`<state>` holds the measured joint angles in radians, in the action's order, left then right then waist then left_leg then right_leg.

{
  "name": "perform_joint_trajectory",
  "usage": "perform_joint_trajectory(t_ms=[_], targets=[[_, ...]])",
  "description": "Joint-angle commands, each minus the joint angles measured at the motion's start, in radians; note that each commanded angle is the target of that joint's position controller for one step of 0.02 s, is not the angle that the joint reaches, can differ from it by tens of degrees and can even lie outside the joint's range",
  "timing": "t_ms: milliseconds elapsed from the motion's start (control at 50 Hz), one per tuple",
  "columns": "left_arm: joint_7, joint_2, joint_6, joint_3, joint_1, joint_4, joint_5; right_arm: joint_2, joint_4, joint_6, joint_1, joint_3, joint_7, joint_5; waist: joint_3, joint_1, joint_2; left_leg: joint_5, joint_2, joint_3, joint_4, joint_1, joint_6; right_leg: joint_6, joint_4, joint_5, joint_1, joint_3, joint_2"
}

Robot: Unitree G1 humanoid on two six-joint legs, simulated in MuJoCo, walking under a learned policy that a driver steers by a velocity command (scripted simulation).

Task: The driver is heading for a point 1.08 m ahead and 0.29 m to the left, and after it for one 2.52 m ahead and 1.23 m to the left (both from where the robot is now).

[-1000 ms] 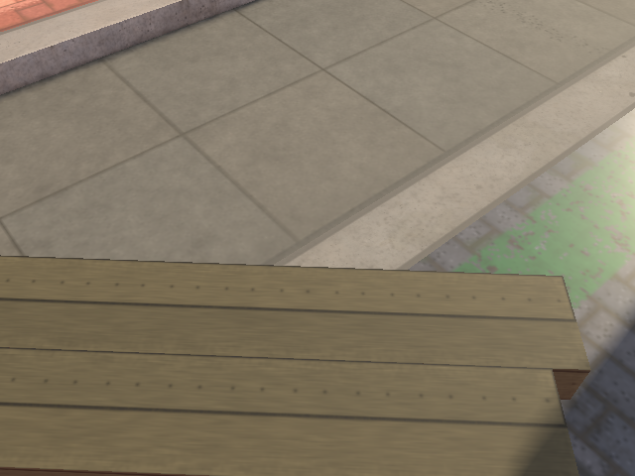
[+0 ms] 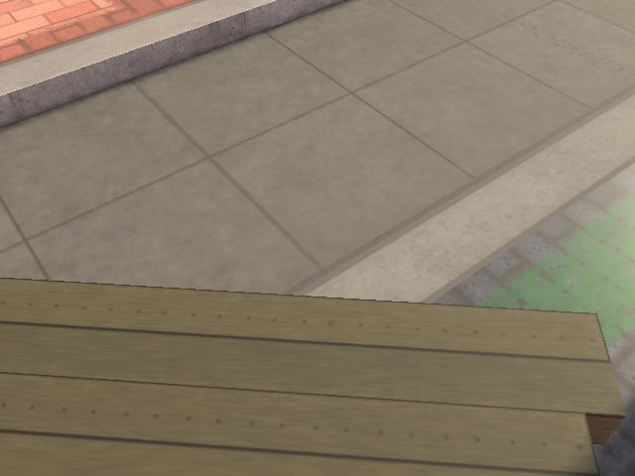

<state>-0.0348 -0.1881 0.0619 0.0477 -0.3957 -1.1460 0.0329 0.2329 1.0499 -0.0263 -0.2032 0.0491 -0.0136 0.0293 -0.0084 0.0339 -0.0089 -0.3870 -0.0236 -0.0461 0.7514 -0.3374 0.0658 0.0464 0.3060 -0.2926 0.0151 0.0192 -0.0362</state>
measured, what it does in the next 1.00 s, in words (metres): climbs: left foot, then right foot 0.14 m higher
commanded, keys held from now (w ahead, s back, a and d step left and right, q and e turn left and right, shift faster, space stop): w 0.70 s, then w+q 0.12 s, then q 0.18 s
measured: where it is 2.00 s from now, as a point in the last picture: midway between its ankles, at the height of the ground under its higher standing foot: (350, 394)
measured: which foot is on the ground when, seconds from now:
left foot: up 0.00-0.18, down 0.20-0.74, up 0.76-1.00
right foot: down 0.00-0.20, up 0.22-0.70, down 0.72-1.00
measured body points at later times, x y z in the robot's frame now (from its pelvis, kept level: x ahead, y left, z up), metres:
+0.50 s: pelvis +0.23 +0.05 -0.01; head +0.23 +0.05 +0.44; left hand +0.34 +0.27 -0.14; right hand +0.13 -0.15 -0.16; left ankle +0.17 +0.12 -0.74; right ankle +0.28 -0.08 -0.47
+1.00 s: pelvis +0.52 +0.00 +0.13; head +0.52 -0.02 +0.58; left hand +0.50 +0.24 -0.01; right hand +0.70 -0.24 +0.02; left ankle +0.55 +0.16 -0.48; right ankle +0.53 -0.08 -0.61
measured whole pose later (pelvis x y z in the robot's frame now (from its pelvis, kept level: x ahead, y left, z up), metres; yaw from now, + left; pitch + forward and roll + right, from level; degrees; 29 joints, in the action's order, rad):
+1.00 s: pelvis +0.52 +0.00 +0.13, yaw +7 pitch +1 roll +0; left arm 0.02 -0.18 0.09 0.01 -0.33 -1.02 0.04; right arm 0.25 0.77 -0.01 -0.15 0.04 0.01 -0.03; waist -0.03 0.01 -0.04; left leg -0.10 0.01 0.10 1.36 -0.78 0.10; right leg 0.05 0.47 -0.25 0.23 -0.23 0.04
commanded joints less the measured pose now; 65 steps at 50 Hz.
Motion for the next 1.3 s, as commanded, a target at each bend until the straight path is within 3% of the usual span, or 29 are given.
perform_joint_trajectory(t_ms=[20, 120, 180, 200, 220, 240, 260, 280, 300, 400, 500, 600, 660, 680, 720, 740, 760, 780, 820, 840, 880, 960, 1000, 1120, 1200, 1240, 1260, 1280, 1300], targets=[[-0.005, -0.124, 0.019, 0.022, -0.061, 0.012, 0.002, 0.068, -0.126, -0.04, 0.187, 0.014, -0.017, 0.002, 0.147, 0.008, 0.086, 0.021, 0.074, 0.027, 0.102, -0.409, -0.023, 0.186, -0.194, 0.027, -0.167, 0.302, 0.3], [0.008, -0.144, 0.034, 0.023, -0.02, 0.03, -0.01, 0.027, -0.168, -0.032, 0.212, -0.002, -0.015, -0.01, 0.116, -0.018, 0.137, 0.146, 0.024, -0.055, -0.112, -0.077, -0.018, 0.119, -0.106, 0.476, 0.051, 0.111, 0.226], [0.015, -0.14, 0.036, 0.018, -0.035, 0.026, -0.021, 0.073, -0.061, -0.032, -0.111, 0.025, 0.017, -0.004, -0.034, -0.14, 0.084, 0.222, -0.045, -0.091, -0.214, 0.343, 0.031, 0.077, 0.253, 0.756, 0.162, 0.014, 0.159], [0.018, -0.126, 0.039, 0.01, -0.017, 0.043, -0.02, 0.139, -0.025, -0.041, -0.27, 0.047, 0.029, 0.012, -0.093, -0.214, 0.006, 0.133, 0.086, 0.055, -0.272, 0.526, 0.059, 0.052, 0.492, 0.533, 0.324, -0.016, 0.111], [0.026, -0.011, 0.038, -0.015, -0.047, 0.097, -0.023, 0.27, -0.012, -0.044, -0.345, 0.068, 0.031, 0.021, -0.151, -0.174, -0.284, -0.012, 0.394, 0.539, -0.487, 0.587, 0.143, 0.012, 0.83, -0.155, 0.529, -0.078, -0.021], [0.029, -0.079, 0.025, 0.007, -0.054, 0.084, -0.006, 0.252, -0.016, -0.031, -0.271, 0.067, 0.02, -0.003, -0.119, -0.133, -0.189, -0.21, 0.414, 0.723, -0.573, 0.477, 0.2, 0.035, 0.984, -0.212, 0.588, 0.047, 0.0], [0.037, -0.094, 0.018, 0.013, 0.002, 0.1, 0.002, 0.182, -0.045, -0.026, -0.151, 0.051, 0.014, -0.012, 0.01, -0.084, -0.108, -0.34, 0.389, 0.626, -0.568, 0.376, 0.195, 0.047, 1.077, -0.121, 0.67, 0.03, 0.055], [0.035, -0.106, 0.042, 0.02, 0.06, 0.116, -0.104, 0.094, -0.063, -0.046, -0.12, 0.026, 0.001, -0.07, 0.027, -0.126, -0.118, -0.281, 0.377, 0.614, -0.597, 0.395, 0.229, 0.037, 1.233, -0.116, 0.778, 0.03, 0.08], [0.03, -0.1, 0.05, 0.024, 0.066, 0.117, -0.109, 0.066, -0.05, -0.056, -0.104, 0.012, -0.011, -0.057, 0.039, -0.091, -0.047, -0.196, 0.35, 0.537, -0.581, 0.355, 0.207, 0.043, 1.279, -0.045, 0.831, 0.027, 0.117], [0.028, 0.001, 0.011, 0.002, 0.108, 0.172, -0.08, -0.007, 0.008, -0.039, -0.141, -0.041, -0.024, -0.016, 0.112, -0.018, -0.053, 0.033, 0.253, 0.261, -0.567, 0.113, 0.167, 0.031, 1.482, 0.003, 1.029, -0.009, 0.167], [0.02, 0.099, 0.003, -0.071, 0.282, 0.316, -0.072, -0.016, 0.074, -0.015, -0.327, -0.071, 0.008, 0.005, 0.189, -0.053, -0.049, 0.141, 0.319, 0.299, -0.529, 0.18, 0.185, -0.022, 1.972, -0.088, 1.535, 0.018, 0.142], [0.048, 0.075, 0.054, -0.138, 0.524, 0.54, -0.019, 0.021, 0.032, -0.008, -0.343, -0.072, 0.06, -0.032, 0.083, -0.06, 0.031, 0.233, 0.234, 0.164, -0.704, -0.052, 0.133, -0.029, 1.319, 0.163, 1.152, -0.141, 0.184], [0.05, 0.021, 0.054, -0.113, 0.476, 0.556, -0.058, 0.069, 0.036, -0.028, -0.357, -0.066, 0.053, -0.07, -0.069, 0.019, -0.109, 1.1, 0.208, 0.037, -0.664, 0.118, 0.136, 0.046, 0.97, 0.052, 0.648, -0.26, 0.079], [0.056, -0.031, 0.051, -0.084, 0.403, 0.544, -0.065, 0.1, 0.04, -0.024, -0.406, -0.064, 0.042, -0.051, -0.137, 0.055, -0.205, 1.578, 0.232, 0.045, -0.549, 0.268, 0.128, 0.066, 0.92, -0.035, 0.551, -0.288, 0.006], [0.079, -0.157, 0.036, -0.027, 0.194, 0.509, -0.061, 0.171, 0.036, -0.002, -0.325, -0.043, 0.035, -0.02, -0.215, 0.209, -0.326, 1.873, 0.26, 0.056, -0.202, 0.494, 0.079, 0.129, 0.638, -0.033, 0.416, -0.129, -0.005], [0.098, -0.257, 0.03, 0.004, 0.004, 0.442, -0.024, 0.118, -0.005, -0.02, -0.333, -0.051, 0.038, 0.0, -0.376, 0.219, -0.094, 1.52, 0.184, 0.099, 0.111, 0.262, 0.071, 0.214, 0.602, 0.137, 0.076, 0.238, 0.179], [0.091, -0.304, 0.01, 0.022, -0.128, 0.344, 0.001, -0.072, -0.004, -0.056, -0.404, -0.071, 0.006, -0.019, -0.502, 0.135, 0.383, 0.174, -0.122, 0.184, 0.532, -0.093, 0.012, 0.361, 0.134, 0.126, -0.205, 0.816, 0.401], [0.062, -0.195, 0.006, 0.001, -0.12, 0.344, 0.017, -0.022, 0.015, -0.087, -0.397, -0.039, -0.039, -0.031, -0.488, 0.141, 0.23, 0.084, -0.144, 0.386, 0.893, -0.217, 0.013, 0.331, 0.005, 0.072, -0.164, 0.994, 0.453], [0.082, -0.036, 0.027, -0.035, 0.071, 0.283, -0.037, -0.023, -0.166, -0.061, -0.064, -0.032, -0.037, -0.053, -0.072, 0.053, 0.012, 0.127, -0.018, 0.214, 1.028, -0.415, 0.063, 0.188, 0.06, -0.041, 0.229, 0.559, 0.418], [0.087, 0.02, 0.039, -0.044, 0.14, 0.252, -0.02, -0.02, -0.202, -0.038, -0.036, -0.025, -0.021, -0.055, 0.01, -0.004, -0.044, 0.176, 0.033, 0.203, 1.003, -0.383, 0.078, 0.134, 0.076, 0.017, 0.382, 0.348, 0.372], [0.091, 0.076, 0.057, -0.056, 0.201, 0.216, -0.003, -0.024, -0.2, 0.001, -0.172, -0.023, -0.003, -0.079, 0.045, -0.095, 0.013, 0.19, 0.045, 0.229, 1.015, -0.337, 0.101, 0.07, 0.038, 0.091, 0.447, 0.134, 0.302], [0.058, -0.023, 0.053, -0.03, 0.23, 0.209, -0.003, 0.014, -0.264, 0.031, -0.108, -0.017, 0.032, -0.063, 0.105, -0.119, 0.062, 0.275, 0.035, 0.136, 0.573, -0.353, 0.032, 0.047, -0.065, 0.383, 0.439, -0.19, 0.206], [0.026, -0.078, 0.053, -0.029, 0.236, 0.242, 0.021, 0.039, -0.289, 0.029, -0.075, 0.002, 0.029, -0.045, 0.038, -0.114, 0.123, 0.37, 0.036, 0.065, 0.44, -0.324, -0.02, 0.072, -0.056, 0.663, 0.355, -0.237, 0.212], [-0.04, -0.239, -0.004, 0.027, 0.171, 0.291, -0.046, 0.023, -0.405, 0.031, 0.131, 0.003, -0.028, -0.037, -0.043, 0.002, 0.117, 0.367, 0.088, -0.01, -0.027, -0.28, -0.038, 0.111, 0.035, 0.666, 0.046, -0.236, 0.323], [-0.039, -0.245, -0.045, 0.054, 0.209, 0.339, -0.058, 0.087, -0.43, 0.035, 0.062, 0.033, -0.052, -0.037, -0.055, -0.032, 0.116, 0.186, 0.056, -0.048, -0.098, -0.198, 0.004, 0.105, 0.182, 0.792, -0.014, -0.217, 0.37], [-0.035, -0.216, -0.052, 0.049, 0.174, 0.338, -0.068, 0.162, -0.4, 0.019, -0.089, 0.072, -0.035, -0.025, -0.108, -0.094, 0.017, 0.41, -0.005, -0.041, -0.314, 0.032, 0.067, 0.024, 0.461, 0.73, 0.028, -0.255, 0.266], [-0.029, -0.178, -0.045, 0.035, 0.174, 0.367, -0.032, 0.276, -0.415, 0.013, -0.129, 0.103, -0.012, -0.014, -0.158, -0.091, -0.158, 0.883, 0.174, 0.223, -0.275, 0.223, 0.145, -0.039, 0.746, 0.286, 0.257, -0.256, 0.177], [-0.017, -0.139, -0.038, 0.021, 0.126, 0.428, -0.009, 0.303, -0.449, 0.011, -0.084, 0.103, -0.008, -0.001, -0.297, -0.02, -0.331, 0.76, 0.376, 0.682, -0.342, 0.469, 0.4, -0.1, 1.098, -0.403, 0.61, -0.128, -0.047], [0.004, -0.184, -0.024, 0.033, 0.19, 0.422, -0.033, 0.211, -0.473, 0.006, -0.072, 0.075, -0.014, -0.016, -0.359, -0.077, -0.164, 0.602, 0.373, 0.685, -0.416, 0.432, 0.369, -0.078, 1.151, -0.343, 0.646, 0.071, -0.002]])
Keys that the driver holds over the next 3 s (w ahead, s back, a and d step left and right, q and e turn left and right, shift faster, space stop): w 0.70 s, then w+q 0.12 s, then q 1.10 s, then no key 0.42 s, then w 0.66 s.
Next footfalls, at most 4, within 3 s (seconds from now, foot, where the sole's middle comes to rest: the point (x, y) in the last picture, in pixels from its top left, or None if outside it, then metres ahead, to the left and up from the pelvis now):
0.20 left None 0.21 0.12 -0.78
0.72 right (391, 435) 0.57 -0.09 -0.64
1.24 left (282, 358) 0.74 0.14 -0.64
1.80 right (378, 344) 0.78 -0.07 -0.64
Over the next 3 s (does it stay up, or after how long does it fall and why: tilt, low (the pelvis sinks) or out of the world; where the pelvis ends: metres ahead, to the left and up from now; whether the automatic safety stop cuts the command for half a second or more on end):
stays up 0.80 0.10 0.13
